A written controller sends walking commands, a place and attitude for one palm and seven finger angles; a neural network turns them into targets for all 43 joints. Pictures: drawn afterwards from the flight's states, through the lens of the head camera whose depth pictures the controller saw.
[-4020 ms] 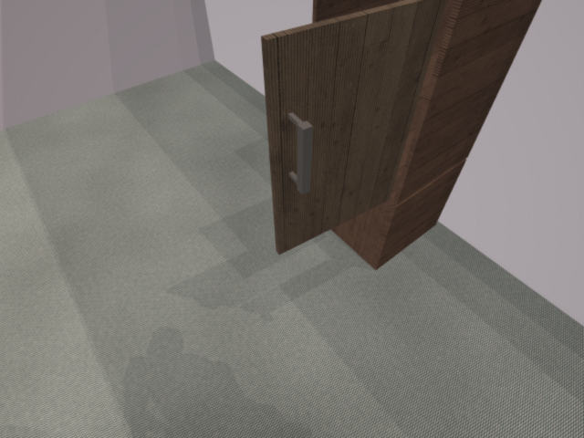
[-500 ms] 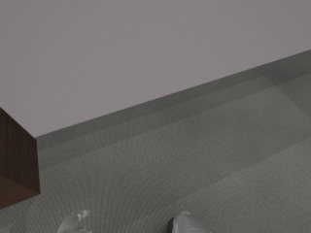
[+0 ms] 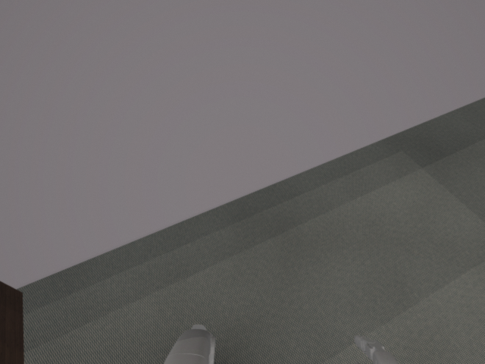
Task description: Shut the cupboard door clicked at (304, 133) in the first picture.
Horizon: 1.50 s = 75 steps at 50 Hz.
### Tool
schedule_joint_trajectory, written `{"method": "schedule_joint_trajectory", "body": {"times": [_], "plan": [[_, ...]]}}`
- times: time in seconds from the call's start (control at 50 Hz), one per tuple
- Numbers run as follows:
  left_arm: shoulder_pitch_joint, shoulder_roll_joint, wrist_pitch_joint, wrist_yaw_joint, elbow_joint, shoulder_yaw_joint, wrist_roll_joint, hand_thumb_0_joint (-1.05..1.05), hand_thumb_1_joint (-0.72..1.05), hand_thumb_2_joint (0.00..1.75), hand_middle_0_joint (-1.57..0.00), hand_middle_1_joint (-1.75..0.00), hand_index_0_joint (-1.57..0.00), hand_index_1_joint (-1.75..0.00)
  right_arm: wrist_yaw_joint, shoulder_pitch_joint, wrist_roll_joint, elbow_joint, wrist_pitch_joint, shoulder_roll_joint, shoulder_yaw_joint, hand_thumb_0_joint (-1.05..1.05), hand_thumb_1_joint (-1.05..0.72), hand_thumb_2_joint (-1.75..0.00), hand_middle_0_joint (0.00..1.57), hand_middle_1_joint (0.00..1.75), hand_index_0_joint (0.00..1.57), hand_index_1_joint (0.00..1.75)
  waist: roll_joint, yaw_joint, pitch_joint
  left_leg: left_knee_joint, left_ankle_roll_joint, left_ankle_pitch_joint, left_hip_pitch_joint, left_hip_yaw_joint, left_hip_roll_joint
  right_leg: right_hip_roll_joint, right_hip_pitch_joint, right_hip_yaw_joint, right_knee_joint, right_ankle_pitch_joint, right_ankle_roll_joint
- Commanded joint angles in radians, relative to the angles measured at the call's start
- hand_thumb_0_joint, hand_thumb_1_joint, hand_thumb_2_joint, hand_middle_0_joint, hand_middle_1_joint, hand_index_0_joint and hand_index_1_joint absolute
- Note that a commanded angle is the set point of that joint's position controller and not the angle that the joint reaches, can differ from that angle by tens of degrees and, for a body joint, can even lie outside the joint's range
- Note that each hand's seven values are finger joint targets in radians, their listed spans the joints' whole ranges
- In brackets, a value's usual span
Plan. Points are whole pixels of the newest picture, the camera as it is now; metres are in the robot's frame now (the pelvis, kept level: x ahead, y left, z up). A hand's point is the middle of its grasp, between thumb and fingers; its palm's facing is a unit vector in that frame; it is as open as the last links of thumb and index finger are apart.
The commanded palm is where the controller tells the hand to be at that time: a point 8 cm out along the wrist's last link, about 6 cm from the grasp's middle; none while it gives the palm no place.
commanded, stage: walk to a spot facing it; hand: left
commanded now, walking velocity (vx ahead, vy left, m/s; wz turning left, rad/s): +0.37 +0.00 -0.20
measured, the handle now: out of the picture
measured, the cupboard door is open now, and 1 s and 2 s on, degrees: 83 83 83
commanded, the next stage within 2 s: turn to face it in 0.32 s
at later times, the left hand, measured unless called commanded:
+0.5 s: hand (190, 240) +0.39 +0.18 -0.16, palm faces -0.21 -0.96 -0.21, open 7.4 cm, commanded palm none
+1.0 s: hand (199, 230) +0.43 +0.17 -0.20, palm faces +0.10 -0.98 -0.16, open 7.3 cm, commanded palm none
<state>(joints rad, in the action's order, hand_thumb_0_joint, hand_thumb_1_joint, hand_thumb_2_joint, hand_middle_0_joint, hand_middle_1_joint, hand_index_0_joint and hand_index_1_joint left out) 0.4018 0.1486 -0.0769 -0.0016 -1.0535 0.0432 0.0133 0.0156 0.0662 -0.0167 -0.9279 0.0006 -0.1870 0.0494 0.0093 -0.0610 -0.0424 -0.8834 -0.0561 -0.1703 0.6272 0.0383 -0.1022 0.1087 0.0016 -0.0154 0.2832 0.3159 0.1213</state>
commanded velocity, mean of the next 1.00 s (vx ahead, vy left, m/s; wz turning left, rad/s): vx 0.09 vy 0.00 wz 0.18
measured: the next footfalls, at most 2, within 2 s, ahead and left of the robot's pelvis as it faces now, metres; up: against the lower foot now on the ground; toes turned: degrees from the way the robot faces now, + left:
left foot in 0.14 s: +0.21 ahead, +0.12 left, +0.00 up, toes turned +3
right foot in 0.58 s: +0.37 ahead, -0.15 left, +0.00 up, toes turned -17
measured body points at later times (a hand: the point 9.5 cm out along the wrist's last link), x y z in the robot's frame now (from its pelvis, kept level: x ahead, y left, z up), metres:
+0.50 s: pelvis +0.24 +0.01 +0.00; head +0.28 +0.00 +0.45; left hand +0.40 +0.23 -0.14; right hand +0.14 -0.23 -0.15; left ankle +0.17 +0.12 -0.74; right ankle +0.33 -0.15 -0.69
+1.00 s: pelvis +0.34 -0.02 -0.02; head +0.37 +0.01 +0.42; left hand +0.43 +0.22 -0.18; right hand +0.41 -0.28 -0.15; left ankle +0.36 +0.08 -0.74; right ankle +0.33 -0.15 -0.72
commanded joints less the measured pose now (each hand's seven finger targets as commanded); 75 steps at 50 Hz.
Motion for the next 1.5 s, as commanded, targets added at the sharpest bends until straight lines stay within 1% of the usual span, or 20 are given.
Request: {"method": "schedule_joint_trajectory", "body": {"times": [0.0, 0.08, 0.1, 0.12, 0.14, 0.2, 0.38, 0.52, 0.58, 0.72, 0.88, 0.9, 0.94, 0.98, 1.08, 1.18, 1.28, 1.32, 1.4, 1.48], "plan": [[0.124, 0.139, -0.018, -0.024, 0.001, 0.016, 0.005, 0.00, 0.90, 0.90, -0.20, -0.30, -0.20, -0.30, 0.007, -0.136, 0.000, 0.104, 0.043, -0.049, 0.000, 0.00, -0.90, -0.90, 0.20, 0.30, 0.20, 0.30, -0.107, -0.001, -0.036, 0.136, 0.029, -0.048, 0.082, 0.043, 0.039, -0.313, 0.161, -0.200, 0.021, -0.861, 0.045], [0.067, 0.174, -0.025, -0.028, -0.005, 0.027, -0.003, 0.00, 0.90, 0.90, -0.20, -0.30, -0.20, -0.30, -0.019, 0.156, -0.007, 0.005, 0.061, -0.094, 0.015, 0.00, -0.90, -0.90, 0.20, 0.30, 0.20, 0.30, -0.083, 0.150, 0.103, 0.354, 0.093, 0.044, -0.471, 0.104, 0.131, -0.257, -0.023, -0.123, 0.324, -1.080, -0.009], [0.057, 0.158, -0.027, -0.023, 0.008, 0.029, -0.013, 0.00, 0.90, 0.90, -0.20, -0.30, -0.20, -0.30, -0.030, 0.322, -0.017, -0.037, 0.065, -0.164, 0.032, 0.00, -0.90, -0.90, 0.20, 0.30, 0.20, 0.30, -0.028, 0.216, 0.192, 0.350, 0.151, 0.135, -0.771, -0.060, -0.013, -0.206, -0.254, -0.098, 0.538, -0.808, -0.042], [0.115, 0.094, -0.029, -0.010, 0.017, 0.017, -0.027, 0.00, 0.90, 0.90, -0.20, -0.30, -0.20, -0.30, -0.037, 0.445, -0.030, -0.062, 0.070, -0.262, 0.055, 0.00, -0.90, -0.90, 0.20, 0.30, 0.20, 0.30, 0.194, 0.219, 0.343, 0.390, 0.294, 0.268, -0.994, -0.458, -0.344, -0.064, -0.492, 0.003, 0.943, -0.069, -0.077], [0.071, 0.110, -0.032, -0.015, 0.031, 0.015, -0.018, 0.00, 0.90, 0.90, -0.20, -0.30, -0.20, -0.30, -0.040, 0.430, -0.013, -0.055, 0.061, -0.249, 0.043, 0.00, -0.90, -0.90, 0.20, 0.30, 0.20, 0.30, 0.136, 0.189, 0.311, 0.515, 0.343, 0.333, -0.908, -0.571, -0.429, -0.070, -0.554, -0.057, 1.124, 0.196, -0.061], [-0.055, 0.078, 0.008, 0.007, 0.051, 0.030, 0.012, 0.00, 0.90, 0.90, -0.20, -0.30, -0.20, -0.30, -0.048, 0.247, -0.009, -0.024, 0.081, -0.100, 0.005, 0.00, -0.90, -0.90, 0.20, 0.30, 0.20, 0.30, 0.068, 0.092, -0.034, 0.621, 0.242, 0.212, -0.475, -0.278, -0.307, -0.190, -0.625, -0.056, 1.129, 0.024, -0.096], [-0.186, 0.032, 0.083, 0.048, 0.117, 0.032, 0.016, 0.00, 0.90, 0.90, -0.20, -0.30, -0.20, -0.30, -0.047, 0.284, -0.005, -0.059, 0.076, -0.106, 0.005, 0.00, -0.90, -0.90, 0.20, 0.30, 0.20, 0.30, 0.117, 0.051, -0.056, 0.631, 0.152, 0.414, -0.412, 0.163, -0.164, -0.196, -0.554, 0.102, 0.624, -0.201, -0.131], [-0.107, 0.096, 0.042, 0.013, 0.077, 0.009, 0.014, 0.00, 0.90, 0.90, -0.20, -0.30, -0.20, -0.30, -0.044, 0.351, -0.001, -0.122, 0.053, -0.123, -0.013, 0.00, -0.90, -0.90, 0.20, 0.30, 0.20, 0.30, 0.073, 0.003, 0.059, 0.371, 0.116, 0.569, -0.444, 0.097, -0.134, -0.134, -0.128, 0.127, 0.245, -0.317, -0.087], [0.048, 0.292, 0.015, -0.012, 0.031, 0.035, 0.000, 0.00, 0.90, 0.90, -0.20, -0.30, -0.20, -0.30, -0.041, 0.430, 0.029, -0.110, 0.028, -0.074, -0.017, 0.00, -0.90, -0.90, 0.20, 0.30, 0.20, 0.30, -0.224, -0.024, 0.315, -0.212, 0.025, -0.518, -0.227, 0.030, 0.052, -0.625, 0.171, -0.232, 0.153, -0.982, 0.132], [-0.284, 0.174, 0.050, -0.031, 0.142, 0.021, 0.008, 0.00, 0.90, 0.90, -0.20, -0.30, -0.20, -0.30, -0.019, 0.365, 0.009, -0.105, -0.041, -0.009, -0.009, 0.00, -0.90, -0.90, 0.20, 0.30, 0.20, 0.30, -0.160, 0.109, 0.088, -0.220, -0.003, -0.276, -0.221, 0.023, -0.003, -0.460, -0.274, 0.116, 0.029, -0.464, 0.005], [-0.245, 0.183, 0.067, -0.026, 0.150, 0.058, 0.013, 0.00, 0.90, 0.90, -0.20, -0.30, -0.20, -0.30, -0.004, 0.275, -0.001, -0.028, -0.031, -0.034, 0.015, 0.00, -0.90, -0.90, 0.20, 0.30, 0.20, 0.30, -0.133, 0.098, 0.061, 0.226, 0.006, -0.136, -0.321, 0.091, 0.024, -0.473, -0.289, 0.191, 0.180, -0.193, -0.046], [-0.250, 0.171, 0.076, -0.023, 0.159, 0.057, 0.006, 0.00, 0.90, 0.90, -0.20, -0.30, -0.20, -0.30, -0.002, 0.325, -0.004, -0.036, -0.024, -0.068, 0.023, 0.00, -0.90, -0.90, 0.20, 0.30, 0.20, 0.30, -0.028, 0.129, 0.082, 0.359, 0.015, -0.029, -0.417, 0.050, 0.017, -0.440, -0.336, 0.222, 0.295, -0.106, -0.084], [-0.296, 0.098, 0.095, -0.017, 0.227, 0.035, 0.000, 0.00, 0.90, 0.90, -0.20, -0.30, -0.20, -0.30, -0.023, 0.380, -0.020, -0.021, -0.013, -0.255, 0.061, 0.00, -0.90, -0.90, 0.20, 0.30, 0.20, 0.30, 0.387, 0.171, 0.073, 0.590, 0.247, 0.349, -0.450, -0.530, -0.353, -0.202, -0.617, 0.158, 0.750, 0.391, -0.199], [-0.320, 0.120, 0.095, -0.009, 0.243, 0.046, 0.016, 0.00, 0.90, 0.90, -0.20, -0.30, -0.20, -0.30, -0.033, 0.300, -0.017, 0.010, -0.010, -0.245, 0.058, 0.00, -0.90, -0.90, 0.20, 0.30, 0.20, 0.30, 0.194, 0.123, 0.077, 0.596, 0.256, 0.142, -0.381, -0.430, -0.298, -0.220, -0.616, 0.041, 0.899, 0.217, -0.179], [-0.244, 0.145, 0.097, -0.004, 0.180, 0.047, 0.009, 0.00, 0.90, 0.90, -0.20, -0.30, -0.20, -0.30, -0.046, 0.193, -0.005, 0.039, 0.007, -0.212, 0.043, 0.00, -0.90, -0.90, 0.20, 0.30, 0.20, 0.30, 0.141, 0.072, 0.129, 0.505, 0.189, 0.423, -0.512, -0.229, -0.144, -0.189, -0.615, 0.012, 0.871, 0.059, -0.212], [-0.284, 0.144, 0.098, -0.010, 0.207, 0.033, -0.002, 0.00, 0.90, 0.90, -0.20, -0.30, -0.20, -0.30, -0.036, 0.195, -0.010, 0.041, -0.009, -0.247, 0.060, 0.00, -0.90, -0.90, 0.20, 0.30, 0.20, 0.30, 0.133, 0.101, 0.131, 0.485, 0.214, 0.408, -0.515, -0.264, -0.145, -0.152, -0.502, 0.030, 0.611, 0.127, -0.212], [-0.122, 0.182, 0.081, -0.015, 0.177, 0.042, -0.007, 0.00, 0.90, 0.90, -0.20, -0.30, -0.20, -0.30, -0.025, 0.075, 0.002, 0.084, -0.029, -0.245, 0.069, 0.00, -0.90, -0.90, 0.20, 0.30, 0.20, 0.30, 0.115, 0.025, 0.127, 0.390, 0.148, 0.200, -0.291, -0.284, -0.063, -0.126, -0.140, 0.060, 0.165, -0.088, -0.190], [-0.084, 0.353, 0.068, -0.028, 0.184, 0.071, 0.020, 0.00, 0.90, 0.90, -0.20, -0.30, -0.20, -0.30, -0.011, 0.044, 0.013, 0.128, -0.030, -0.135, 0.053, 0.00, -0.90, -0.90, 0.20, 0.30, 0.20, 0.30, -0.382, -0.009, 0.084, -0.051, 0.003, -0.455, 0.005, -0.039, 0.181, -0.584, -0.045, -0.398, -0.056, -0.212, -0.024], [-0.239, 0.221, 0.065, -0.031, 0.222, 0.031, 0.003, 0.00, 0.90, 0.90, -0.20, -0.30, -0.20, -0.30, 0.008, 0.078, 0.000, 0.059, -0.060, -0.157, 0.057, 0.00, -0.90, -0.90, 0.20, 0.30, 0.20, 0.30, -0.219, 0.089, 0.023, -0.385, -0.011, -0.250, -0.020, -0.078, 0.068, -0.426, -0.177, -0.071, 0.039, -0.394, -0.021], [-0.165, 0.211, 0.056, -0.034, 0.214, 0.033, 0.006, 0.00, 0.90, 0.90, -0.20, -0.30, -0.20, -0.30, 0.016, 0.036, 0.005, 0.061, -0.065, -0.128, 0.045, 0.00, -0.90, -0.90, 0.20, 0.30, 0.20, 0.30, -0.188, 0.061, 0.055, -0.255, -0.032, -0.216, -0.031, -0.019, 0.066, -0.414, -0.057, 0.056, 0.074, -0.568, -0.032]]}}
